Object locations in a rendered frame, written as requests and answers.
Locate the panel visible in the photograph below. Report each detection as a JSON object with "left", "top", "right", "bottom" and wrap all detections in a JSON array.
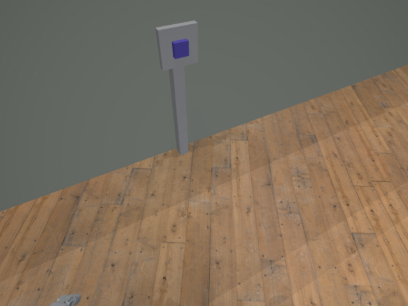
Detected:
[{"left": 156, "top": 20, "right": 198, "bottom": 155}]

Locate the button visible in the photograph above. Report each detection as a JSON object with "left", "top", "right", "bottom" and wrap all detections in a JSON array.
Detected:
[{"left": 172, "top": 39, "right": 189, "bottom": 59}]

